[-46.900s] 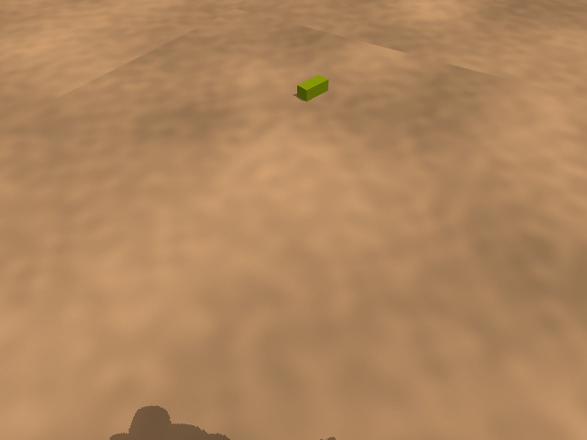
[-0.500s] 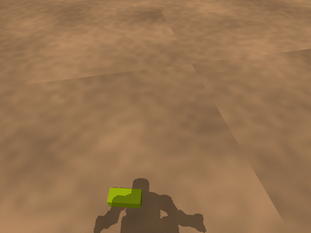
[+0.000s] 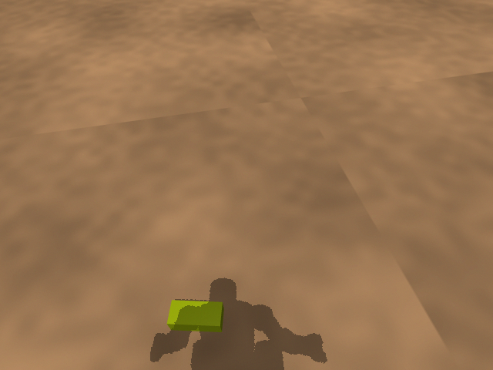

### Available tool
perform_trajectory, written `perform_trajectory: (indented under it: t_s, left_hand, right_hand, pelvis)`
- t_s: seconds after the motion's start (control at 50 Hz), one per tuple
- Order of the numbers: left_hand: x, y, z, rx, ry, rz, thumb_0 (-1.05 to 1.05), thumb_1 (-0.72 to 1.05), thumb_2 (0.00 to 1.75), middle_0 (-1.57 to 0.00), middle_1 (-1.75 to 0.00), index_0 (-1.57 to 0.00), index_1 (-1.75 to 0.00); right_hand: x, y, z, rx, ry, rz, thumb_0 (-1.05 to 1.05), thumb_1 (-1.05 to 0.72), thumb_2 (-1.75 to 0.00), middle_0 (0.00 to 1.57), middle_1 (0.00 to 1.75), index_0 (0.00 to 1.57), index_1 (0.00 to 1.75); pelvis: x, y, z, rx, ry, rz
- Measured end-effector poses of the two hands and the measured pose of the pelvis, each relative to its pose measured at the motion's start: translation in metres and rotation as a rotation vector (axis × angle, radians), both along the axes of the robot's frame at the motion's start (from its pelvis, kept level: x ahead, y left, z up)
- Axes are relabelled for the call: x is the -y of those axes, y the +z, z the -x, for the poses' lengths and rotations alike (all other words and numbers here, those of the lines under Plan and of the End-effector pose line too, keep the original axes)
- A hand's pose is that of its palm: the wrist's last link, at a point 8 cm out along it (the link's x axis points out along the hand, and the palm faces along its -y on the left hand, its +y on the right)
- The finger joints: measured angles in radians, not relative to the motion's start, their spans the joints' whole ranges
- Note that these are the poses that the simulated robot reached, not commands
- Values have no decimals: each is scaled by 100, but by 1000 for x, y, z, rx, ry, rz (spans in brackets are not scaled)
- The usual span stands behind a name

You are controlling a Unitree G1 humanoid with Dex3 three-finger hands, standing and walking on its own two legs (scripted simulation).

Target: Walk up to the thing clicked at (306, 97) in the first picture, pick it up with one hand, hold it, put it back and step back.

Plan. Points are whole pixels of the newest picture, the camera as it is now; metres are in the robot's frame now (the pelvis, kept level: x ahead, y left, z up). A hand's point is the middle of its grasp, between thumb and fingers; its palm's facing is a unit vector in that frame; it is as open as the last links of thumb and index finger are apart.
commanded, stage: stand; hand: left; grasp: from above
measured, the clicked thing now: (196, 316) +0.43 +0.23 -0.74
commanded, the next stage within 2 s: step back in 0.94 s
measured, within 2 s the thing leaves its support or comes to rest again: neither
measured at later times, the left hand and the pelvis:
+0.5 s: hand out of the picture +0.08 +0.24 -0.16, palm faces +0.01 -0.94 -0.34, open 7.4 cm; pelvis +0.00 -0.01 +0.00, yaw +0 degrees
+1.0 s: hand out of the picture +0.06 +0.24 -0.16, palm faces +0.01 -0.94 -0.35, open 7.4 cm; pelvis -0.01 -0.02 +0.00, yaw +1 degrees
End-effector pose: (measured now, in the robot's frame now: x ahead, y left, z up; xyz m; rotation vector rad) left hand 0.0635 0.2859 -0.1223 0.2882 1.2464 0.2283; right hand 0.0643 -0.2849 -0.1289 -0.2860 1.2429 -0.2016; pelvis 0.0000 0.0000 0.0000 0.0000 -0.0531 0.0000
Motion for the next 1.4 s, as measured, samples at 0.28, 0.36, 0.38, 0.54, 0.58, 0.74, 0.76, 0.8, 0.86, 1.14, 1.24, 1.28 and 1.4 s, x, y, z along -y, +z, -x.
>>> perform_trajectory:
  t_s: [0.28,0.36,0.38,0.54,0.58,0.74,0.76,0.8,0.86,1.14,1.24,1.28,1.4]
  left_hand:
    - [2,3,-8,18,-4,-6,1,91,90,-21,-30,-20,-30]
    - [3,4,-9,25,-7,-7,1,91,90,-21,-30,-20,-30]
    - [3,4,-9,26,-7,-7,1,91,90,-21,-30,-20,-30]
    - [5,4,-5,26,-16,-6,1,91,90,-21,-30,-20,-30]
    - [6,4,-4,24,-17,-7,1,91,90,-21,-30,-20,-30]
    - [7,5,1,23,-21,-10,1,91,90,-21,-30,-20,-30]
    - [7,5,1,22,-21,-10,1,91,90,-21,-30,-20,-30]
    - [8,5,3,21,-22,-10,1,91,90,-21,-30,-20,-30]
    - [8,5,4,19,-24,-10,1,91,90,-21,-30,-20,-30]
    - [-18,-3,11,19,-24,-45,1,90,90,-21,-30,-21,-30]
    - [-38,-10,2,59,-62,-44,1,90,90,-21,-30,-21,-30]
    - [-48,-17,-3,83,-73,-32,1,90,90,-21,-30,-21,-30]
    - [-68,-22,0,89,-84,-8,1,91,90,-21,-30,-20,-30]
  right_hand:
    - [7,2,-10,20,8,4,0,-91,-90,21,29,20,30]
    - [10,3,-10,26,9,6,0,-91,-90,21,29,20,30]
    - [10,3,-10,27,9,7,0,-91,-90,21,29,20,30]
    - [14,4,-4,20,10,8,0,-91,-90,21,29,20,30]
    - [15,4,-2,17,9,8,0,-91,-90,21,29,20,30]
    - [19,3,4,10,7,6,0,-91,-90,21,29,20,30]
    - [19,3,5,10,7,6,0,-91,-90,21,29,20,30]
    - [19,3,7,6,6,5,0,-91,-90,21,29,20,30]
    - [20,3,9,0,6,4,0,-91,-90,21,29,20,30]
    - [29,3,24,-35,-2,53,0,-91,-90,21,29,20,30]
    - [20,8,45,-66,-3,99,0,-91,-90,21,29,20,30]
    - [13,6,53,-70,5,123,0,-91,-90,21,29,20,30]
    - [-25,14,77,-60,4,117,0,-91,-90,21,29,20,30]
  pelvis:
    - [5,0,-3,-2,2,-1]
    - [6,0,-2,0,2,-1]
    - [6,0,-2,1,3,-1]
    - [9,0,1,1,3,-1]
    - [10,0,2,1,4,-1]
    - [12,0,5,4,4,-2]
    - [13,0,5,5,5,-2]
    - [14,0,6,4,6,-2]
    - [14,1,6,3,6,-1]
    - [3,-9,35,-20,2,-3]
    - [-19,-14,47,-44,14,-5]
    - [-31,-21,53,-46,23,9]
    - [-54,-17,72,-29,15,28]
